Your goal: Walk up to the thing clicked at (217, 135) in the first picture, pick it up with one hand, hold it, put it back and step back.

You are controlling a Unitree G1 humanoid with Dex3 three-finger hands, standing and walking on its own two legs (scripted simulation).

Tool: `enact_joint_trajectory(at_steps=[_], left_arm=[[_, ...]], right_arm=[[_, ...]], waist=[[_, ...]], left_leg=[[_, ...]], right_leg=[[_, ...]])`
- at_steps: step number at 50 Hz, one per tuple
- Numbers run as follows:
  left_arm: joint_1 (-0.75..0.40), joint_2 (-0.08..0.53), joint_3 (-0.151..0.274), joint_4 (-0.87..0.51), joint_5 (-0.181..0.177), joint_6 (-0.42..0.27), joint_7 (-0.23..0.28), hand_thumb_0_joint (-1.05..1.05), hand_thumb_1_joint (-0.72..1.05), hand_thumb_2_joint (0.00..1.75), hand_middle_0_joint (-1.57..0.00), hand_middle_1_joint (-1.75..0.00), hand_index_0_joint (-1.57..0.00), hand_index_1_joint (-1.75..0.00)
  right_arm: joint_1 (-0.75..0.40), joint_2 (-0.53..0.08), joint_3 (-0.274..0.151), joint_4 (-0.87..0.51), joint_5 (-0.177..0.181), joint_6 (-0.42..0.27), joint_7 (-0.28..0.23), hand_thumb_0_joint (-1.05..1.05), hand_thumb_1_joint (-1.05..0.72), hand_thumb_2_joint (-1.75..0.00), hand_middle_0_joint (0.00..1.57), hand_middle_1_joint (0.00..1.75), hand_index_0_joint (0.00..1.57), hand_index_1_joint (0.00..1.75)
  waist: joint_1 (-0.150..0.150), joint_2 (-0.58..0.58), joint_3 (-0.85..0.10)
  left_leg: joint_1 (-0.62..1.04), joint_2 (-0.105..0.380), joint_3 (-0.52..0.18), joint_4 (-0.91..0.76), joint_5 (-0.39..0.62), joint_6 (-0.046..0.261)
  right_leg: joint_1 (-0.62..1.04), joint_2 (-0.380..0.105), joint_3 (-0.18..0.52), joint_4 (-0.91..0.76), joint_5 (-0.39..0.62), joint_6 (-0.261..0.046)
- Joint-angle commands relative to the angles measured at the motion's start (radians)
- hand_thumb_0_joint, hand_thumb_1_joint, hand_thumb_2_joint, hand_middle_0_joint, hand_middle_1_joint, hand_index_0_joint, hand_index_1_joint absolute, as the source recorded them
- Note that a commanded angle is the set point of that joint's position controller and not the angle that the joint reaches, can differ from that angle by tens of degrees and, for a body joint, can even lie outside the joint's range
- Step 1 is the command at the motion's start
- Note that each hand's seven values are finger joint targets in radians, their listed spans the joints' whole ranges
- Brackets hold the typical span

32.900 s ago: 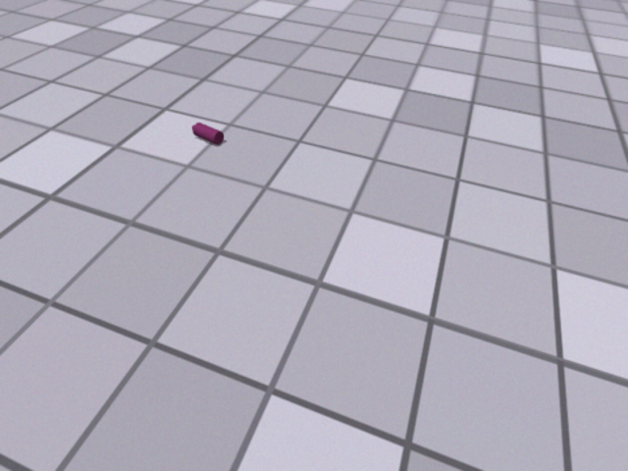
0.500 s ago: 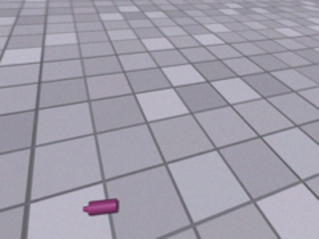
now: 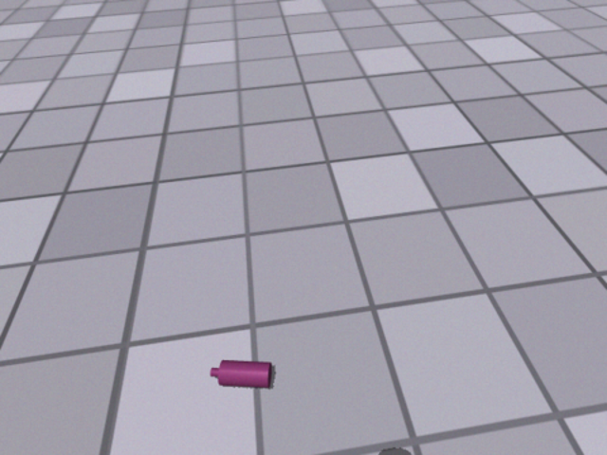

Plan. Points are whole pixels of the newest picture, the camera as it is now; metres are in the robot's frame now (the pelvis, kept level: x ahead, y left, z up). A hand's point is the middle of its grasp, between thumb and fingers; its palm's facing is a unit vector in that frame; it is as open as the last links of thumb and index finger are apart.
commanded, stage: walk up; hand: left
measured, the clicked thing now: (240, 373) +0.52 +0.25 -0.73
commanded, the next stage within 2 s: stand in 1.02 s
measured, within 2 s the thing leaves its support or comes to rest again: neither
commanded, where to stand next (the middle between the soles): +0.12 +0.01 m, yaw -4 degrees
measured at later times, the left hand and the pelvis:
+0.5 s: hand out of the picture +0.08 +0.32 -0.15, palm faces +0.01 -0.88 -0.47, open 7.4 cm; pelvis +0.02 +0.04 -0.02, yaw +1 degrees
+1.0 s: hand out of the picture +0.11 +0.30 -0.18, palm faces -0.04 -0.95 -0.32, open 7.4 cm; pelvis +0.01 +0.04 -0.02, yaw +0 degrees
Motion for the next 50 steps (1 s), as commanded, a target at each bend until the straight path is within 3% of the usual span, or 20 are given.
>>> enact_joint_trajectory(at_steps=[1,5,7,8,11,16,19,20,22,23,27,30,32,33,34,36,39,41,44,50], left_arm=[[0.031,0.303,0.071,-0.064,-0.013,-0.006,0.018,0.00,0.90,0.90,-0.20,-0.30,-0.20,-0.30],[-0.043,0.236,0.024,-0.094,-0.032,0.011,0.021,0.00,0.90,0.90,-0.20,-0.30,-0.20,-0.30],[-0.026,0.162,0.002,-0.100,-0.062,0.027,0.026,0.00,0.90,0.90,-0.20,-0.30,-0.20,-0.30],[-0.062,0.226,0.013,-0.077,-0.048,0.036,0.035,0.00,0.90,0.90,-0.20,-0.30,-0.20,-0.30],[-0.029,0.224,0.008,-0.038,-0.050,0.041,0.031,0.00,0.90,0.90,-0.20,-0.30,-0.20,-0.30],[0.003,0.206,0.001,0.017,-0.059,0.034,0.060,0.00,0.90,0.90,-0.20,-0.30,-0.20,-0.30],[0.035,0.256,0.019,0.044,-0.045,0.027,0.072,0.00,0.90,0.90,-0.20,-0.30,-0.20,-0.30],[0.024,0.310,0.033,0.036,-0.032,0.026,0.071,0.00,0.90,0.90,-0.20,-0.30,-0.20,-0.30],[-0.067,0.414,0.055,-0.019,-0.017,0.034,0.064,0.00,0.90,0.90,-0.20,-0.30,-0.20,-0.30],[-0.125,0.420,0.058,-0.044,-0.009,0.029,0.067,0.00,0.90,0.90,-0.20,-0.30,-0.20,-0.30],[-0.205,0.295,0.035,-0.072,0.007,0.043,0.059,0.00,0.90,0.90,-0.20,-0.30,-0.20,-0.30],[-0.162,0.264,0.030,-0.074,0.037,0.065,0.034,0.00,0.90,0.90,-0.20,-0.30,-0.20,-0.30],[-0.153,0.271,0.037,-0.074,0.021,0.096,0.012,0.00,0.90,0.90,-0.20,-0.30,-0.20,-0.30],[-0.128,0.227,0.027,-0.073,0.009,0.112,0.007,0.00,0.90,0.90,-0.20,-0.30,-0.20,-0.30],[-0.073,0.135,0.002,-0.077,-0.003,0.118,0.003,0.00,0.90,0.90,-0.20,-0.30,-0.20,-0.30],[-0.235,0.252,0.025,-0.071,0.003,0.111,0.018,0.00,0.90,0.90,-0.20,-0.30,-0.20,-0.30],[-0.160,0.261,0.045,-0.038,-0.020,0.100,-0.011,0.00,0.90,0.90,-0.20,-0.30,-0.20,-0.30],[-0.180,0.258,0.053,-0.046,-0.010,0.107,-0.023,0.00,0.90,0.90,-0.20,-0.30,-0.20,-0.30],[-0.241,0.221,0.041,-0.072,-0.013,0.107,-0.034,0.00,0.90,0.90,-0.20,-0.30,-0.20,-0.30],[-0.084,0.242,0.043,0.041,-0.023,0.068,-0.020,0.00,0.90,0.90,-0.20,-0.30,-0.20,-0.30]], right_arm=[[-0.107,-0.137,-0.027,-0.120,0.001,-0.065,-0.020,0.00,-0.90,-0.90,0.20,0.30,0.20,0.30],[0.011,-0.191,-0.049,-0.069,0.006,-0.084,-0.047,0.00,-0.90,-0.90,0.20,0.30,0.20,0.30],[0.006,-0.284,-0.062,-0.105,0.012,-0.087,-0.066,0.00,-0.90,-0.90,0.20,0.30,0.20,0.30],[-0.008,-0.277,-0.064,-0.093,0.031,-0.080,-0.066,0.00,-0.90,-0.90,0.20,0.30,0.20,0.30],[-0.155,-0.186,-0.024,-0.135,0.026,-0.064,-0.078,0.00,-0.90,-0.90,0.20,0.30,0.20,0.30],[-0.213,-0.208,-0.028,-0.155,0.021,-0.036,-0.072,0.00,-0.90,-0.90,0.20,0.30,0.20,0.30],[-0.294,-0.194,-0.031,-0.175,0.044,-0.007,-0.065,0.00,-0.90,-0.90,0.20,0.30,0.20,0.30],[-0.304,-0.171,-0.028,-0.184,0.055,0.001,-0.063,0.00,-0.90,-0.90,0.20,0.30,0.20,0.30],[-0.287,-0.146,-0.031,-0.185,0.054,0.024,-0.076,0.00,-0.90,-0.90,0.20,0.30,0.20,0.30],[-0.259,-0.178,-0.045,-0.180,0.038,0.032,-0.078,0.00,-0.90,-0.90,0.20,0.30,0.20,0.30],[-0.177,-0.165,-0.048,-0.117,0.055,0.006,-0.062,0.00,-0.90,-0.90,0.20,0.30,0.20,0.30],[-0.167,-0.153,-0.030,-0.085,0.051,-0.044,-0.053,0.00,-0.90,-0.90,0.20,0.30,0.20,0.30],[-0.081,-0.145,-0.033,-0.032,0.023,-0.079,-0.072,0.00,-0.90,-0.90,0.20,0.30,0.20,0.30],[-0.035,-0.165,-0.041,-0.010,0.005,-0.097,-0.088,0.00,-0.90,-0.90,0.20,0.30,0.20,0.30],[-0.088,-0.242,-0.048,-0.038,-0.019,-0.116,-0.100,0.00,-0.90,-0.90,0.20,0.30,0.20,0.30],[-0.167,-0.390,-0.071,-0.055,0.008,-0.123,-0.107,0.00,-0.90,-0.90,0.20,0.30,0.20,0.30],[-0.205,-0.255,-0.034,-0.050,0.003,-0.151,-0.118,0.00,-0.90,-0.90,0.20,0.30,0.20,0.30],[-0.083,-0.275,-0.050,-0.017,0.016,-0.156,-0.125,0.00,-0.90,-0.90,0.20,0.30,0.20,0.30],[-0.057,-0.259,-0.052,-0.023,0.013,-0.149,-0.122,0.00,-0.90,-0.90,0.20,0.30,0.20,0.30],[-0.123,-0.168,-0.007,-0.066,0.027,-0.102,-0.099,0.00,-0.90,-0.90,0.20,0.30,0.20,0.30]], waist=[[0.048,-0.245,0.012],[-0.068,-0.045,-0.132],[-0.066,0.202,-0.185],[-0.070,0.150,-0.153],[-0.020,0.075,-0.121],[-0.019,0.125,-0.125],[0.026,0.061,-0.118],[0.026,-0.050,-0.097],[0.024,-0.310,-0.060],[0.002,-0.311,-0.047],[-0.029,-0.262,-0.126],[0.022,-0.327,-0.217],[-0.007,-0.317,-0.222],[-0.032,-0.217,-0.193],[0.001,-0.054,-0.120],[-0.048,-0.010,0.034],[0.016,-0.017,0.067],[-0.024,0.034,0.031],[-0.052,0.103,0.000],[0.031,-0.007,-0.096]], left_leg=[[-0.085,0.005,0.092,-0.119,-0.062,0.021],[0.296,-0.024,0.096,-0.334,0.265,0.089],[0.408,0.296,-0.393,-0.383,0.526,0.275],[0.319,0.331,-0.397,-0.383,0.481,0.333],[0.240,0.180,-0.101,-0.307,0.550,0.235],[0.245,0.161,-0.042,-0.184,0.834,0.220],[0.081,0.123,-0.031,-0.089,0.531,0.144],[-0.015,0.071,-0.005,-0.020,0.373,0.095],[-0.085,-0.089,0.006,0.395,-0.326,0.032],[-0.083,-0.044,-0.048,0.490,-0.339,0.020],[-0.007,-0.081,0.000,0.432,-0.186,0.013],[0.023,-0.077,0.151,-0.059,-0.218,-0.025],[0.164,-0.097,0.197,-0.396,-0.040,-0.039],[0.329,-0.035,0.054,-0.466,-0.027,-0.016],[0.375,0.176,-0.329,-0.488,-0.103,0.051],[0.085,0.449,-0.626,-0.556,-0.174,0.254],[0.243,0.238,-0.206,-0.385,0.363,0.176],[0.301,0.239,-0.165,-0.329,0.512,0.176],[0.298,0.205,-0.094,-0.324,0.547,0.160],[-0.001,0.057,0.070,-0.035,0.231,0.071]], right_leg=[[0.096,-0.279,0.209,-0.061,0.503,-0.144],[-0.103,-0.168,0.078,0.298,0.535,-0.044],[-0.359,0.048,0.079,0.520,-0.238,0.034],[-0.305,-0.030,0.182,0.527,-0.346,0.019],[-0.292,-0.047,0.201,0.458,-0.278,0.011],[-0.231,0.000,0.113,0.256,-0.041,0.051],[-0.086,-0.002,0.146,0.091,0.223,0.026],[-0.067,-0.092,0.263,0.076,0.400,-0.017],[-0.206,-0.470,0.677,-0.130,0.579,-0.274],[-0.233,-0.485,0.716,-0.107,0.596,-0.312],[-0.231,-0.210,0.332,0.007,0.297,-0.170],[-0.052,-0.119,0.293,0.030,-0.188,-0.132],[-0.056,-0.096,0.262,0.186,-0.188,-0.111],[-0.234,-0.081,0.253,0.359,-0.094,-0.082],[-0.483,-0.001,0.264,0.503,-0.250,-0.018],[-0.503,-0.059,0.349,0.482,-0.251,0.013],[-0.478,-0.039,0.362,0.449,-0.099,0.021],[-0.457,-0.039,0.283,0.431,-0.103,0.021],[-0.384,-0.031,0.233,0.342,-0.090,0.011],[0.119,0.001,0.197,-0.005,0.171,-0.008]])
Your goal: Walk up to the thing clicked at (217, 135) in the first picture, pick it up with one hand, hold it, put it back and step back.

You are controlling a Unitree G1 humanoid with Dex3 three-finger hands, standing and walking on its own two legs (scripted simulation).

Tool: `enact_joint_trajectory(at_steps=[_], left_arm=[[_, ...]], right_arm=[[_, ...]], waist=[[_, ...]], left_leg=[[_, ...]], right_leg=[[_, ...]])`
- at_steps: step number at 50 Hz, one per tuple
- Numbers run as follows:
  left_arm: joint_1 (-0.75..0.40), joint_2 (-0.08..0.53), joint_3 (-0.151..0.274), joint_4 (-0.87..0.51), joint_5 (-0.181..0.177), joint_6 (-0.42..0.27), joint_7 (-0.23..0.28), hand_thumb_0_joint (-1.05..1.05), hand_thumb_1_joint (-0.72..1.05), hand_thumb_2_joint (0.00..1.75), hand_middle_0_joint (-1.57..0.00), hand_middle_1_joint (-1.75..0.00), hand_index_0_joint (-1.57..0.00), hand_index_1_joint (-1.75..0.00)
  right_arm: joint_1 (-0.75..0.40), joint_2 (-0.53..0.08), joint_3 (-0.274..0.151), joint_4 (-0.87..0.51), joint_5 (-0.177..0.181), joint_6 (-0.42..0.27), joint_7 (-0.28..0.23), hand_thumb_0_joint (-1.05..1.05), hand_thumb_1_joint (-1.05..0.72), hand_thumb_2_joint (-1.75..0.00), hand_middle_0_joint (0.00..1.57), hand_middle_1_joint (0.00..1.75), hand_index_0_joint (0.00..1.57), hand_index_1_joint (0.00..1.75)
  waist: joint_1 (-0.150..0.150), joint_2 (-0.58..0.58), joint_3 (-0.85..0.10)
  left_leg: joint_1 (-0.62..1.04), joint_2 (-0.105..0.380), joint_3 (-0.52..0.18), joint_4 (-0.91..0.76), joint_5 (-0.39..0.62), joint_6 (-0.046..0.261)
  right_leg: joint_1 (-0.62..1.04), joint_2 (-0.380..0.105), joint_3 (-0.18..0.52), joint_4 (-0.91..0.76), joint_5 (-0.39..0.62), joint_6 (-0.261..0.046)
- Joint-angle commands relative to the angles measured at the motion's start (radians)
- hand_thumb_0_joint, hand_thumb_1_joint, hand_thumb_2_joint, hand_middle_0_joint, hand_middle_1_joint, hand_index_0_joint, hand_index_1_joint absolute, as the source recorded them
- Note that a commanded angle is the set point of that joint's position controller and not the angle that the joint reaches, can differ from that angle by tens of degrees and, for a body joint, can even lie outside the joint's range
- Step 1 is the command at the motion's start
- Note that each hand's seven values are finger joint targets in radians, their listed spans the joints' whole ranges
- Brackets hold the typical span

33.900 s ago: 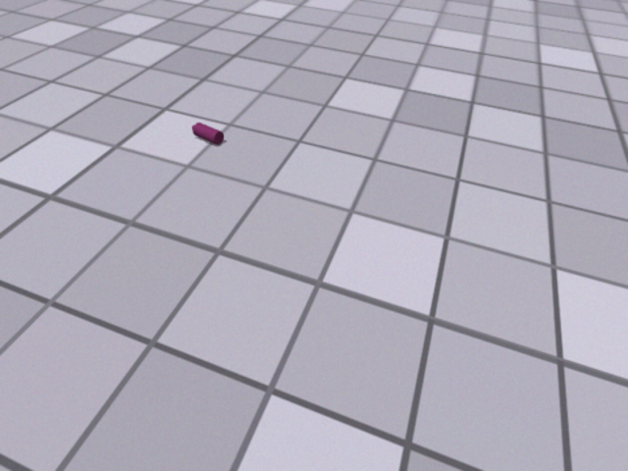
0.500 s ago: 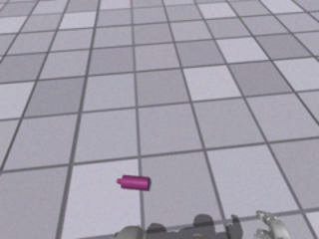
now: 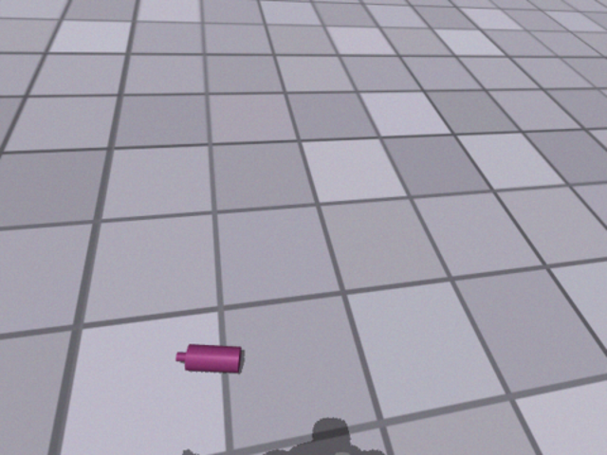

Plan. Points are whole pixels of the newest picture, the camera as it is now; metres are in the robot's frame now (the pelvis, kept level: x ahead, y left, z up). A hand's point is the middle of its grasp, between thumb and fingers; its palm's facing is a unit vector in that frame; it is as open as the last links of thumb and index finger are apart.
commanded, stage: walk up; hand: left
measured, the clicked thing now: (208, 358) +0.51 +0.21 -0.71
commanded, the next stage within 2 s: stand in 0.02 s
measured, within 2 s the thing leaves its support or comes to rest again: neither
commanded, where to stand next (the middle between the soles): +0.11 -0.02 m, yaw -3 degrees
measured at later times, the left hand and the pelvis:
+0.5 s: hand out of the picture +0.08 +0.24 -0.12, palm faces +0.01 -0.93 -0.37, open 7.4 cm; pelvis +0.02 -0.03 +0.02, yaw +2 degrees
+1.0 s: hand out of the picture +0.13 +0.23 -0.12, palm faces +0.00 -0.94 -0.33, open 7.4 cm; pelvis +0.03 -0.02 +0.03, yaw +1 degrees
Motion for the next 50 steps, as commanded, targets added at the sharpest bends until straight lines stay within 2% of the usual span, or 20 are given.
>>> enact_joint_trajectory(at_steps=[1,2,3,4,6,9,10,11,12,13,14,15,16,18,22,28,31,39,43,50], left_arm=[[0.145,0.277,0.048,-0.036,0.011,-0.077,0.040,0.00,0.90,0.90,-0.20,-0.30,-0.20,-0.30],[0.118,0.346,0.052,-0.020,0.001,-0.084,0.047,0.00,0.90,0.90,-0.20,-0.30,-0.20,-0.30],[0.062,0.318,0.051,-0.009,0.014,-0.080,0.051,0.00,0.90,0.90,-0.20,-0.30,-0.20,-0.30],[0.004,0.280,0.042,-0.024,0.016,-0.074,0.050,0.00,0.90,0.90,-0.20,-0.30,-0.20,-0.30],[-0.084,0.248,0.026,-0.062,0.012,-0.072,0.053,0.00,0.90,0.90,-0.20,-0.30,-0.20,-0.30],[-0.119,0.205,0.018,-0.042,-0.005,-0.061,0.046,0.00,0.90,0.90,-0.20,-0.30,-0.20,-0.30],[-0.119,0.176,0.012,-0.041,-0.010,-0.054,0.047,0.00,0.90,0.90,-0.20,-0.30,-0.20,-0.30],[-0.099,0.126,0.001,-0.037,-0.018,-0.045,0.046,0.00,0.90,0.90,-0.20,-0.30,-0.20,-0.30],[-0.100,0.143,0.004,-0.031,-0.022,-0.037,0.045,0.00,0.90,0.90,-0.20,-0.30,-0.20,-0.30],[-0.073,0.143,0.015,-0.004,-0.022,-0.034,0.042,0.00,0.90,0.90,-0.20,-0.30,-0.20,-0.30],[-0.042,0.133,0.011,0.017,-0.018,-0.037,0.034,0.00,0.90,0.90,-0.20,-0.30,-0.20,-0.30],[-0.030,0.132,0.003,0.033,-0.012,-0.046,0.026,0.00,0.90,0.90,-0.20,-0.30,-0.20,-0.30],[-0.057,0.147,0.003,0.030,-0.002,-0.058,0.023,0.00,0.90,0.90,-0.20,-0.30,-0.20,-0.30],[-0.088,0.169,0.002,0.035,0.007,-0.078,0.031,0.00,0.90,0.90,-0.20,-0.30,-0.20,-0.30],[-0.139,0.176,-0.008,0.049,-0.007,-0.086,0.036,0.00,0.90,0.90,-0.20,-0.30,-0.20,-0.30],[-0.104,0.159,-0.017,0.091,-0.012,-0.095,0.045,0.00,0.90,0.90,-0.20,-0.30,-0.20,-0.30],[-0.109,0.160,-0.017,0.104,-0.014,-0.093,0.047,0.00,0.90,0.90,-0.20,-0.30,-0.20,-0.30],[-0.114,0.163,-0.018,0.135,-0.009,-0.084,0.048,0.00,0.90,0.90,-0.20,-0.30,-0.20,-0.30],[-0.127,0.155,-0.018,0.136,-0.009,-0.083,0.047,0.00,0.90,0.90,-0.20,-0.30,-0.20,-0.30],[-0.137,0.155,-0.014,0.140,-0.006,-0.078,0.046,0.00,0.90,0.90,-0.20,-0.30,-0.20,-0.30]], right_arm=[[-0.056,-0.055,-0.006,-0.107,0.032,0.007,-0.001,0.00,-0.90,-0.90,0.20,0.30,0.20,0.30],[-0.112,-0.101,-0.017,-0.126,0.036,0.022,-0.013,0.00,-0.90,-0.90,0.20,0.30,0.20,0.30],[-0.130,-0.129,-0.023,-0.112,0.034,0.026,-0.017,0.00,-0.90,-0.90,0.20,0.30,0.20,0.30],[-0.103,-0.150,-0.030,-0.095,0.035,0.028,-0.010,0.00,-0.90,-0.90,0.20,0.30,0.20,0.30],[-0.024,-0.157,-0.039,-0.039,0.035,0.027,0.008,0.00,-0.90,-0.90,0.20,0.30,0.20,0.30],[0.038,-0.145,-0.040,0.017,0.009,0.022,0.013,0.00,-0.90,-0.90,0.20,0.30,0.20,0.30],[0.018,-0.160,-0.041,0.012,0.001,0.016,0.009,0.00,-0.90,-0.90,0.20,0.30,0.20,0.30],[-0.055,-0.209,-0.041,-0.013,-0.011,0.010,0.008,0.00,-0.90,-0.90,0.20,0.30,0.20,0.30],[-0.168,-0.257,-0.042,-0.052,-0.012,0.009,0.011,0.00,-0.90,-0.90,0.20,0.30,0.20,0.30],[-0.225,-0.277,-0.044,-0.055,-0.014,0.012,0.014,0.00,-0.90,-0.90,0.20,0.30,0.20,0.30],[-0.271,-0.246,-0.038,-0.046,-0.010,0.017,0.016,0.00,-0.90,-0.90,0.20,0.30,0.20,0.30],[-0.284,-0.205,-0.027,-0.039,0.000,0.022,0.020,0.00,-0.90,-0.90,0.20,0.30,0.20,0.30],[-0.276,-0.173,-0.018,-0.042,0.008,0.021,0.021,0.00,-0.90,-0.90,0.20,0.30,0.20,0.30],[-0.211,-0.145,-0.012,-0.002,0.013,0.008,0.026,0.00,-0.90,-0.90,0.20,0.30,0.20,0.30],[-0.163,-0.128,-0.006,0.052,0.014,0.009,0.037,0.00,-0.90,-0.90,0.20,0.30,0.20,0.30],[-0.211,-0.138,-0.005,0.072,0.014,0.007,0.033,0.00,-0.90,-0.90,0.20,0.30,0.20,0.30],[-0.225,-0.142,0.000,0.088,0.014,0.007,0.031,0.00,-0.90,-0.90,0.20,0.30,0.20,0.30],[-0.268,-0.141,0.009,0.110,0.015,0.016,0.030,0.00,-0.90,-0.90,0.20,0.30,0.20,0.30],[-0.265,-0.154,0.009,0.116,0.015,0.014,0.028,0.00,-0.90,-0.90,0.20,0.30,0.20,0.30],[-0.269,-0.150,0.010,0.112,0.011,0.013,0.029,0.00,-0.90,-0.90,0.20,0.30,0.20,0.30]], waist=[[0.072,-0.104,-0.240],[0.080,-0.095,-0.255],[0.065,-0.085,-0.173],[0.033,-0.055,-0.143],[-0.008,-0.094,-0.158],[-0.053,-0.039,-0.165],[-0.045,0.008,-0.171],[-0.002,0.131,-0.134],[0.031,0.138,-0.087],[0.052,0.166,-0.049],[0.083,0.171,-0.018],[0.091,0.153,-0.024],[0.064,0.095,-0.035],[0.018,0.038,-0.084],[-0.010,-0.018,-0.095],[0.005,0.002,-0.208],[0.009,0.035,-0.228],[0.020,0.061,-0.193],[0.016,0.083,-0.197],[0.018,0.059,-0.178]], left_leg=[[-0.282,-0.065,-0.029,0.288,0.071,0.056],[-0.230,-0.077,-0.065,0.299,-0.166,0.067],[-0.208,-0.073,-0.096,0.297,-0.218,0.074],[-0.171,-0.056,-0.095,0.272,-0.207,0.082],[-0.113,-0.043,-0.040,0.114,-0.164,0.079],[0.073,-0.064,0.011,-0.186,0.200,0.073],[0.085,-0.002,-0.099,-0.278,0.221,0.085],[0.024,0.116,-0.305,-0.383,0.155,0.113],[-0.137,0.174,-0.354,-0.446,-0.053,0.165],[-0.322,0.179,-0.346,-0.468,-0.241,0.199],[-0.402,0.131,-0.276,-0.460,-0.338,0.175],[-0.352,0.082,-0.203,-0.436,-0.324,0.129],[-0.255,0.027,-0.152,-0.378,-0.188,0.092],[-0.064,-0.013,-0.103,-0.272,0.113,0.076],[0.051,0.006,-0.107,-0.314,0.167,0.081],[0.117,0.032,-0.087,-0.330,0.360,0.067],[0.112,0.043,-0.080,-0.348,0.411,0.063],[0.098,0.051,-0.076,-0.392,0.393,0.057],[0.090,0.055,-0.072,-0.396,0.422,0.055],[0.073,0.055,-0.078,-0.418,0.336,0.059]], right_leg=[[0.424,-0.292,0.409,-0.295,0.338,-0.087],[0.298,-0.367,0.481,-0.326,0.360,-0.241],[0.179,-0.327,0.440,-0.310,0.299,-0.253],[0.125,-0.279,0.365,-0.328,0.158,-0.219],[0.145,-0.202,0.216,-0.308,0.090,-0.147],[0.054,-0.117,0.122,-0.219,0.079,-0.069],[0.046,-0.086,0.095,-0.164,0.073,-0.042],[0.015,-0.019,0.050,-0.086,-0.018,-0.005],[0.085,0.018,0.019,-0.078,-0.091,-0.002],[0.220,0.016,0.041,-0.024,-0.128,0.000],[0.291,0.007,0.043,-0.045,-0.117,-0.001],[0.288,-0.018,0.056,-0.154,-0.094,-0.007],[0.233,-0.057,0.118,-0.246,-0.072,-0.023],[0.143,-0.113,0.197,-0.351,0.006,-0.041],[0.086,-0.094,0.162,-0.399,-0.041,-0.018],[0.221,-0.095,0.110,-0.345,0.332,-0.013],[0.259,-0.096,0.098,-0.327,0.400,-0.010],[0.264,-0.085,0.084,-0.353,0.324,0.000],[0.287,-0.086,0.085,-0.353,0.361,0.001],[0.266,-0.079,0.082,-0.375,0.244,0.005]])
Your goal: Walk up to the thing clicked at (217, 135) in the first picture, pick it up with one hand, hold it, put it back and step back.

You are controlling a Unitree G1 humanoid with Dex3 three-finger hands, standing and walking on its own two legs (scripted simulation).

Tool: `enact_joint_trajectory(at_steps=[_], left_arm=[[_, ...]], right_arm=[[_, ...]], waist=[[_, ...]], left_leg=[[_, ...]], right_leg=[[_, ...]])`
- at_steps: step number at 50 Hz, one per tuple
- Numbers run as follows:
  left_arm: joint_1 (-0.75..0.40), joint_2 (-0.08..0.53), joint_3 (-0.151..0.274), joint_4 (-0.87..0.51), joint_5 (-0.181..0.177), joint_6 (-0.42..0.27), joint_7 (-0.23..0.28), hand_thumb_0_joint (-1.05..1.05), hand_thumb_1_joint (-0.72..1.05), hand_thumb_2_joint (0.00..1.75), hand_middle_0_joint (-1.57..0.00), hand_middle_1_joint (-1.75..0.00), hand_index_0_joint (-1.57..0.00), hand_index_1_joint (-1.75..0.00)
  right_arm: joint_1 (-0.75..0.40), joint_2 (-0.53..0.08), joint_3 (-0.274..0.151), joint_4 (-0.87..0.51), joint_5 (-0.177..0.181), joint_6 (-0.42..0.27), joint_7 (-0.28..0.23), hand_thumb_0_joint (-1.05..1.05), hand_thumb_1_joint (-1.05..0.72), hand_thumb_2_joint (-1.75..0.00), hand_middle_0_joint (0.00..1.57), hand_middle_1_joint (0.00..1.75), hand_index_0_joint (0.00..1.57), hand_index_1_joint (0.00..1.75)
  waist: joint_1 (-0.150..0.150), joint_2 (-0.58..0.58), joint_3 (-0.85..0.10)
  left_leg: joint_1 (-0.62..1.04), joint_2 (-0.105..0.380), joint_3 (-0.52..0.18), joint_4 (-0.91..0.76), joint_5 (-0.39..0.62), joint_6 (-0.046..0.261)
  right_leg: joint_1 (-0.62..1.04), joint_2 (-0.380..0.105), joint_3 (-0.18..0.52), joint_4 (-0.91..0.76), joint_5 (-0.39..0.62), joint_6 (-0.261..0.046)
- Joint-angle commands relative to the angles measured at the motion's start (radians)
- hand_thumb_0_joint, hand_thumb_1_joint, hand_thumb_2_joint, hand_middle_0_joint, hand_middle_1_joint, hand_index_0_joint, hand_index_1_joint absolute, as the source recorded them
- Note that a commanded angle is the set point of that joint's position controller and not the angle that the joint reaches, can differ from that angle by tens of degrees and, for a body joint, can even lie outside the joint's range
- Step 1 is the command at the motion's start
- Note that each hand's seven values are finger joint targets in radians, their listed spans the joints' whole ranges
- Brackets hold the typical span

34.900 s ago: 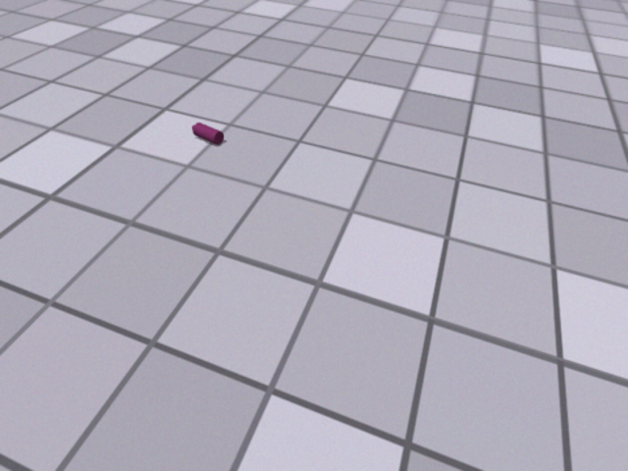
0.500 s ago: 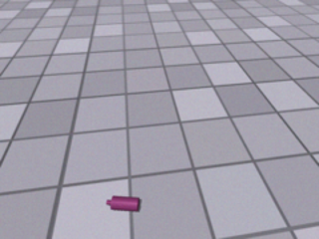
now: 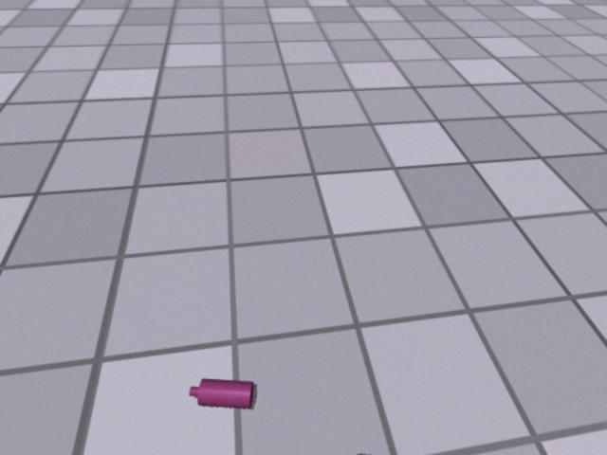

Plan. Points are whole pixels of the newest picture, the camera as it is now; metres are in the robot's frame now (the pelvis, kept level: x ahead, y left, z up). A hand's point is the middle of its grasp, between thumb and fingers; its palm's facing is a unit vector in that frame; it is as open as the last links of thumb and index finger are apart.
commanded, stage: stand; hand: left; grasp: from above
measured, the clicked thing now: (221, 393) +0.48 +0.23 -0.74
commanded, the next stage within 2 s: rise first in 1.62 s
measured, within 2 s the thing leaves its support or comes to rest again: neither
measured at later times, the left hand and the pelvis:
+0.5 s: hand out of the picture +0.08 +0.25 -0.15, palm faces -0.01 -0.94 -0.34, open 7.4 cm; pelvis +0.00 +0.00 +0.00, yaw +0 degrees
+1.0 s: hand out of the picture +0.08 +0.25 -0.15, palm faces -0.01 -0.94 -0.35, open 7.4 cm; pelvis +0.00 +0.00 +0.00, yaw +0 degrees
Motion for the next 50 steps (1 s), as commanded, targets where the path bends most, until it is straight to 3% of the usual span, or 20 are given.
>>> enact_joint_trajectory(at_steps=[1,3,7,12,16,24,29,36,42,46,50], left_arm=[[-0.040,0.220,0.043,-0.054,-0.001,-0.019,0.019,0.00,0.90,0.90,-0.20,-0.30,-0.20,-0.30],[-0.043,0.222,0.043,-0.056,-0.002,-0.020,0.018,0.00,0.90,0.90,-0.20,-0.30,-0.20,-0.30],[-0.040,0.222,0.043,-0.056,-0.004,-0.016,0.018,0.00,0.90,0.90,-0.20,-0.30,-0.20,-0.30],[-0.033,0.223,0.040,-0.058,-0.002,-0.018,0.019,0.00,0.90,0.90,-0.20,-0.30,-0.20,-0.30],[-0.029,0.225,0.040,-0.055,-0.006,-0.013,0.019,0.00,0.90,0.90,-0.20,-0.30,-0.20,-0.30],[-0.019,0.229,0.039,-0.055,-0.004,-0.014,0.020,0.00,0.90,0.90,-0.20,-0.30,-0.20,-0.30],[-0.021,0.229,0.040,-0.055,-0.003,-0.013,0.021,0.00,0.90,0.90,-0.20,-0.30,-0.20,-0.30],[-0.007,0.222,0.037,-0.055,-0.001,-0.014,0.020,0.00,0.90,0.90,-0.20,-0.30,-0.20,-0.30],[-0.009,0.225,0.039,-0.058,-0.001,-0.013,0.021,0.00,0.90,0.90,-0.20,-0.30,-0.20,-0.30],[-0.012,0.223,0.038,-0.058,-0.002,-0.008,0.018,0.00,0.90,0.90,-0.20,-0.30,-0.20,-0.30],[-0.009,0.225,0.039,-0.060,-0.002,-0.011,0.018,0.00,0.90,0.90,-0.20,-0.30,-0.20,-0.30]], right_arm=[[-0.046,-0.213,-0.035,-0.054,-0.002,-0.020,-0.009,0.00,-0.90,-0.90,0.20,0.30,0.20,0.30],[-0.033,-0.211,-0.033,-0.053,-0.002,-0.021,-0.010,0.00,-0.90,-0.90,0.20,0.30,0.20,0.30],[-0.039,-0.208,-0.032,-0.052,-0.003,-0.021,-0.009,0.00,-0.90,-0.90,0.20,0.30,0.20,0.30],[-0.023,-0.209,-0.035,-0.050,-0.003,-0.019,-0.010,0.00,-0.90,-0.90,0.20,0.30,0.20,0.30],[-0.019,-0.204,-0.030,-0.045,-0.002,-0.016,-0.009,0.00,-0.90,-0.90,0.20,0.30,0.20,0.30],[-0.009,-0.201,-0.028,-0.047,-0.002,-0.015,-0.010,0.00,-0.90,-0.90,0.20,0.30,0.20,0.30],[-0.002,-0.206,-0.028,-0.049,-0.004,-0.013,-0.011,0.00,-0.90,-0.90,0.20,0.30,0.20,0.30],[-0.011,-0.209,-0.029,-0.055,-0.001,-0.013,-0.012,0.00,-0.90,-0.90,0.20,0.30,0.20,0.30],[-0.001,-0.211,-0.028,-0.057,-0.002,-0.012,-0.011,0.00,-0.90,-0.90,0.20,0.30,0.20,0.30],[0.009,-0.210,-0.028,-0.054,-0.006,-0.011,-0.010,0.00,-0.90,-0.90,0.20,0.30,0.20,0.30],[0.010,-0.209,-0.029,-0.055,-0.006,-0.013,-0.009,0.00,-0.90,-0.90,0.20,0.30,0.20,0.30]], waist=[[0.004,-0.001,-0.086],[-0.001,-0.008,-0.098],[0.007,-0.001,-0.082],[0.000,-0.020,-0.114],[0.002,-0.007,-0.093],[0.001,-0.014,-0.095],[-0.002,0.000,-0.088],[0.003,-0.002,-0.099],[0.002,0.001,-0.073],[0.003,-0.001,-0.043],[0.006,0.000,-0.054]], left_leg=[[-0.051,0.089,-0.058,-0.050,0.133,0.053],[-0.043,0.087,-0.053,-0.049,0.151,0.050],[-0.046,0.087,-0.057,-0.057,0.123,0.049],[-0.026,0.090,-0.052,-0.041,0.169,0.051],[-0.040,0.084,-0.052,-0.053,0.116,0.048],[-0.019,0.090,-0.051,-0.045,0.174,0.050],[-0.040,0.088,-0.048,-0.050,0.120,0.054],[-0.016,0.092,-0.049,-0.043,0.169,0.053],[-0.034,0.088,-0.050,-0.050,0.119,0.055],[-0.048,0.083,-0.048,-0.060,0.051,0.055],[-0.060,0.087,-0.052,-0.056,0.072,0.061]], right_leg=[[0.086,-0.121,0.091,-0.047,0.129,-0.018],[0.088,-0.123,0.094,-0.046,0.155,-0.019],[0.073,-0.118,0.090,-0.050,0.105,-0.019],[0.090,-0.126,0.091,-0.041,0.170,-0.023],[0.072,-0.120,0.092,-0.047,0.105,-0.020],[0.071,-0.122,0.092,-0.038,0.171,-0.022],[0.073,-0.123,0.097,-0.047,0.119,-0.021],[0.079,-0.122,0.088,-0.040,0.180,-0.021],[0.068,-0.120,0.094,-0.054,0.123,-0.020],[0.025,-0.116,0.104,-0.072,0.005,-0.020],[0.053,-0.119,0.107,-0.061,0.056,-0.023]])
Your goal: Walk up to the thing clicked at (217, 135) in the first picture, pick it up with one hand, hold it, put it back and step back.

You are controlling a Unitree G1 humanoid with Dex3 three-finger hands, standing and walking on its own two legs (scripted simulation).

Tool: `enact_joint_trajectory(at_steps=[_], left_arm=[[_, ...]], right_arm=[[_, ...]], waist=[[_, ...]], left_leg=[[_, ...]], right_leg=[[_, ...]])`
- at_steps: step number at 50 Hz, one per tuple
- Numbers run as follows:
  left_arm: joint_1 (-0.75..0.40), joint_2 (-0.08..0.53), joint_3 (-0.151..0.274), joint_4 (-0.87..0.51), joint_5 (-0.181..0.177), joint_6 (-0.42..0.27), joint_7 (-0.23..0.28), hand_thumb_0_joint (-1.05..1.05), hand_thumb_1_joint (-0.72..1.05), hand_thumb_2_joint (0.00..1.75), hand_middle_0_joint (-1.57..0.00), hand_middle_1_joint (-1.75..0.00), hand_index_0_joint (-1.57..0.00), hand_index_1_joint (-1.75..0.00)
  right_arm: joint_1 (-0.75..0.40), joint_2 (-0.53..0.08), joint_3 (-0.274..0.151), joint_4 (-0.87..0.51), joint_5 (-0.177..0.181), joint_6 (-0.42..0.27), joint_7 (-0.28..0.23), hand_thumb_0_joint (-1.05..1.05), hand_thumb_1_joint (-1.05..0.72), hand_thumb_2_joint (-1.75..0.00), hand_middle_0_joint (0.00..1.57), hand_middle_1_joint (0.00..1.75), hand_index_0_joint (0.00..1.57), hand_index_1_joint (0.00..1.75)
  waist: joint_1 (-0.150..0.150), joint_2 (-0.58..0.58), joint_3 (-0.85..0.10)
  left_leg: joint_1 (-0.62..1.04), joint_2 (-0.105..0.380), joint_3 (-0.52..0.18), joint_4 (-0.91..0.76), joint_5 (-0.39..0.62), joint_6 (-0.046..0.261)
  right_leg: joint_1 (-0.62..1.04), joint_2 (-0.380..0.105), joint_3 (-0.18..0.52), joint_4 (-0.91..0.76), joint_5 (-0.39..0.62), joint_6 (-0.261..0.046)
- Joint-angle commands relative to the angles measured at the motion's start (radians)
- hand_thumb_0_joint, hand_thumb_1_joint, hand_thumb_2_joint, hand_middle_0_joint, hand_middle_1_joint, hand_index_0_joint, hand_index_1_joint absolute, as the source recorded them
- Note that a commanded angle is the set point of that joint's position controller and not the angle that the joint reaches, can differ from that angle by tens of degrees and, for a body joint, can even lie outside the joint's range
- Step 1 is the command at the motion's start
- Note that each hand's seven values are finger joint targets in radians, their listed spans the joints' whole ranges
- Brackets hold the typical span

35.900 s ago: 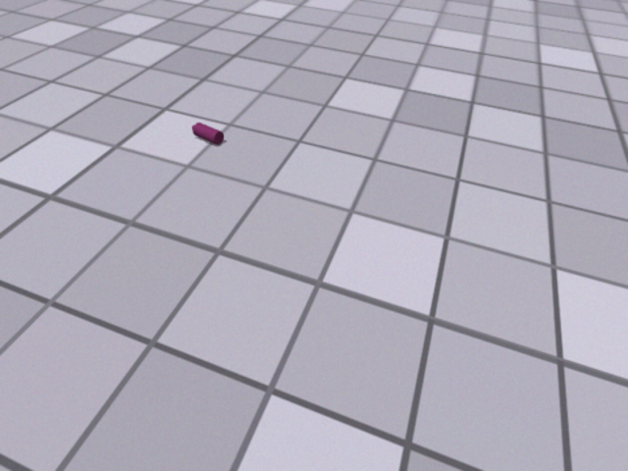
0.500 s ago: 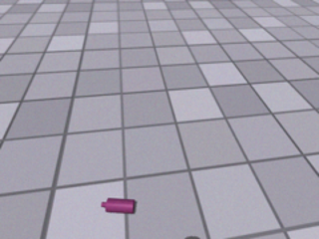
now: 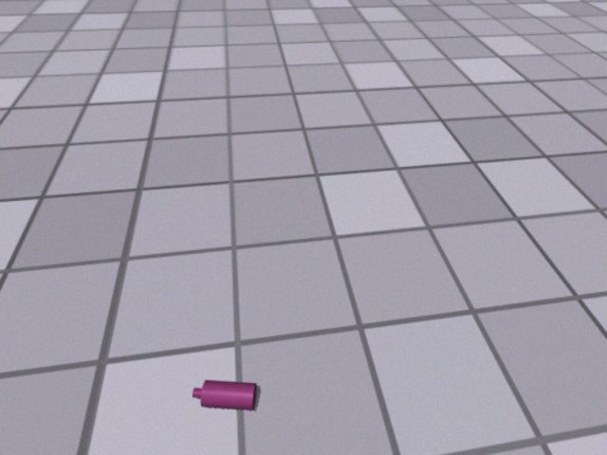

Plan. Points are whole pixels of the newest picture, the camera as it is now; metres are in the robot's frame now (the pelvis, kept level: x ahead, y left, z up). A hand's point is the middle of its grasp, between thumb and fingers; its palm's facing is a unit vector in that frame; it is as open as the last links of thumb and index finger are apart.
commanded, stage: stand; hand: left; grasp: from above
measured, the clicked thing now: (224, 394) +0.47 +0.23 -0.74
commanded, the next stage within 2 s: rise first in 0.62 s
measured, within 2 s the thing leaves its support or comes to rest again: neither
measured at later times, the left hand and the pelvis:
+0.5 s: hand out of the picture +0.09 +0.25 -0.15, palm faces -0.02 -0.94 -0.35, open 7.4 cm; pelvis +0.01 +0.00 +0.00, yaw +0 degrees
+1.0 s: hand out of the picture +0.16 +0.26 -0.17, palm faces -0.04 -0.94 -0.35, open 9.5 cm; pelvis -0.01 +0.01 -0.02, yaw +0 degrees
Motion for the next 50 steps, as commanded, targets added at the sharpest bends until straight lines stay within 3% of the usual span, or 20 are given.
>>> enact_joint_trajectory(at_steps=[1,4,8,14,19,23,35,36,37,38,39,40,42,44,46,47,49,50], left_arm=[[-0.038,0.221,0.040,-0.063,-0.002,-0.024,0.016,0.00,0.90,0.90,-0.20,-0.30,-0.20,-0.30],[-0.053,0.226,0.041,-0.068,-0.003,-0.026,0.018,0.00,0.90,0.90,-0.20,-0.30,-0.20,-0.30],[-0.042,0.218,0.037,-0.067,-0.003,-0.027,0.018,0.00,0.90,0.90,-0.20,-0.30,-0.20,-0.30],[-0.040,0.222,0.039,-0.063,-0.004,-0.023,0.019,0.00,0.90,0.90,-0.20,-0.30,-0.20,-0.30],[-0.033,0.220,0.036,-0.064,-0.001,-0.026,0.021,0.00,0.90,0.90,-0.20,-0.30,-0.20,-0.30],[-0.039,0.224,0.038,-0.068,-0.003,-0.023,0.021,0.00,0.90,0.90,-0.20,-0.30,-0.20,-0.30],[-0.043,0.218,0.039,-0.069,-0.004,-0.026,0.021,0.00,0.90,0.90,-0.20,-0.30,-0.20,-0.30],[-0.040,0.219,0.039,-0.070,-0.001,-0.026,0.021,0.00,0.82,0.98,-0.12,-0.38,-0.12,-0.38],[-0.391,0.046,0.051,-0.421,-0.045,-0.113,0.033,0.00,0.78,0.93,-0.20,-0.46,-0.18,-0.46],[-0.440,0.085,0.062,-0.309,-0.041,-0.094,0.037,0.00,0.70,0.93,-0.20,-0.54,-0.18,-0.54],[-0.263,0.183,0.124,-0.126,-0.017,-0.055,0.040,0.00,0.62,0.96,-0.17,-0.62,-0.14,-0.62],[-0.191,0.183,0.137,-0.087,-0.007,-0.042,0.021,0.00,0.54,0.95,-0.13,-0.70,-0.13,-0.70],[-0.269,0.263,0.183,-0.218,0.039,-0.059,0.001,0.00,0.38,0.92,-0.12,-0.86,-0.14,-0.86],[-0.090,0.210,0.185,-0.134,0.089,-0.034,-0.025,0.00,0.22,0.90,-0.10,-1.01,-0.14,-0.96],[-0.024,0.212,0.213,-0.219,0.115,-0.012,-0.022,0.00,0.06,0.95,-0.07,-1.06,-0.11,-1.03],[-0.046,0.231,0.220,-0.287,0.125,0.002,-0.012,0.00,-0.02,0.93,-0.07,-1.08,-0.11,-1.04],[-0.040,0.128,0.153,-0.263,0.142,0.061,0.002,0.00,-0.18,0.93,-0.08,-1.09,-0.11,-1.05],[-0.082,0.135,0.154,-0.291,0.153,0.082,0.013,0.00,-0.26,0.93,-0.09,-1.07,-0.11,-1.05]], right_arm=[[-0.036,-0.205,-0.034,-0.051,-0.002,-0.021,-0.011,0.00,-0.90,-0.90,0.20,0.30,0.20,0.30],[-0.025,-0.206,-0.034,-0.054,-0.002,-0.020,-0.011,0.00,-0.90,-0.90,0.20,0.30,0.20,0.30],[-0.029,-0.212,-0.035,-0.052,-0.002,-0.022,-0.014,0.00,-0.90,-0.90,0.20,0.30,0.20,0.30],[-0.021,-0.208,-0.032,-0.049,0.000,-0.019,-0.014,0.00,-0.90,-0.90,0.20,0.30,0.20,0.30],[-0.024,-0.209,-0.034,-0.055,0.002,-0.017,-0.015,0.00,-0.90,-0.90,0.20,0.30,0.20,0.30],[-0.020,-0.207,-0.033,-0.057,-0.001,-0.017,-0.014,0.00,-0.90,-0.90,0.20,0.30,0.20,0.30],[-0.027,-0.213,-0.033,-0.065,-0.001,-0.019,-0.015,0.00,-0.90,-0.90,0.20,0.30,0.20,0.30],[-0.028,-0.214,-0.034,-0.066,-0.001,-0.019,-0.016,0.00,-0.92,-0.91,0.20,0.30,0.20,0.30],[-0.028,-0.033,0.003,-0.349,0.059,-0.072,-0.034,0.00,-1.00,-0.92,0.20,0.30,0.20,0.30],[0.039,-0.053,0.006,-0.275,0.063,-0.073,-0.043,0.00,-0.92,-0.90,0.20,0.30,0.20,0.30],[0.056,-0.086,-0.010,-0.263,0.057,-0.065,-0.049,0.00,-0.92,-0.91,0.20,0.30,0.20,0.30],[0.061,-0.088,-0.026,-0.293,0.054,-0.057,-0.046,0.00,-0.91,-0.90,0.20,0.30,0.20,0.30],[0.087,-0.092,-0.063,-0.332,0.038,-0.073,-0.052,0.00,-0.93,-0.91,0.20,0.30,0.20,0.30],[0.114,-0.078,-0.076,-0.366,0.023,-0.082,-0.044,0.00,-0.96,-0.91,0.20,0.30,0.20,0.30],[0.121,-0.071,-0.091,-0.417,0.025,-0.084,-0.041,0.00,-0.98,-0.92,0.20,0.30,0.20,0.30],[0.105,-0.066,-0.091,-0.448,0.027,-0.085,-0.042,0.00,-0.97,-0.91,0.20,0.30,0.20,0.30],[0.090,-0.055,-0.082,-0.485,0.031,-0.082,-0.041,0.00,-0.95,-0.91,0.20,0.30,0.20,0.30],[0.073,-0.056,-0.083,-0.501,0.033,-0.086,-0.041,0.00,-0.92,-0.90,0.20,0.30,0.20,0.30]], waist=[[0.003,-0.018,-0.059],[-0.003,-0.041,-0.075],[0.000,-0.021,-0.096],[0.000,-0.024,-0.083],[-0.003,-0.024,-0.086],[-0.001,-0.019,-0.058],[0.000,-0.017,-0.074],[-0.002,-0.018,-0.093],[-0.113,-0.001,-0.004],[-0.080,-0.049,-0.040],[-0.058,-0.093,-0.019],[-0.029,-0.081,-0.026],[-0.020,-0.048,-0.198],[-0.003,-0.033,-0.270],[0.037,0.008,-0.359],[0.044,0.042,-0.388],[0.010,-0.002,-0.285],[0.008,-0.023,-0.241]], left_leg=[[-0.044,0.081,-0.050,-0.052,0.080,0.063],[-0.052,0.079,-0.048,-0.047,0.094,0.062],[-0.027,0.083,-0.047,-0.042,0.153,0.060],[-0.035,0.082,-0.046,-0.052,0.137,0.057],[-0.010,0.085,-0.043,-0.039,0.166,0.056],[-0.032,0.083,-0.042,-0.050,0.122,0.055],[-0.018,0.086,-0.041,-0.047,0.161,0.060],[-0.005,0.091,-0.042,-0.045,0.170,0.062],[-0.183,-0.061,0.077,0.051,0.048,0.064],[-0.201,-0.062,0.071,0.066,0.018,0.069],[-0.249,-0.068,0.070,0.097,-0.003,0.073],[-0.271,-0.066,0.074,0.129,0.012,0.069],[-0.277,-0.069,0.067,0.182,0.056,0.068],[-0.339,-0.076,0.053,0.254,0.115,0.060],[-0.331,-0.087,0.056,0.281,0.163,0.053],[-0.332,-0.089,0.057,0.281,0.165,0.048],[-0.383,-0.085,0.050,0.294,0.105,0.048],[-0.418,-0.081,0.046,0.305,0.067,0.048]], right_leg=[[0.049,-0.125,0.107,-0.063,0.070,-0.017],[0.071,-0.124,0.101,-0.055,0.083,-0.018],[0.082,-0.130,0.098,-0.037,0.181,-0.020],[0.085,-0.125,0.095,-0.039,0.157,-0.021],[0.079,-0.126,0.091,-0.040,0.195,-0.019],[0.061,-0.123,0.097,-0.050,0.126,-0.019],[0.082,-0.127,0.098,-0.042,0.195,-0.018],[0.089,-0.129,0.097,-0.037,0.207,-0.020],[-0.111,-0.020,-0.003,0.002,0.071,0.011],[-0.067,-0.020,-0.008,0.012,0.014,0.017],[-0.092,-0.014,-0.021,0.025,-0.031,0.012],[-0.100,-0.012,-0.024,0.049,-0.033,0.010],[-0.074,-0.024,-0.011,0.120,0.035,0.013],[-0.075,-0.023,-0.017,0.209,0.104,0.008],[-0.041,-0.024,-0.013,0.242,0.153,0.002],[-0.032,-0.021,-0.014,0.245,0.146,0.000],[-0.117,-0.014,-0.021,0.236,0.072,0.003],[-0.159,-0.012,-0.025,0.240,0.025,0.004]])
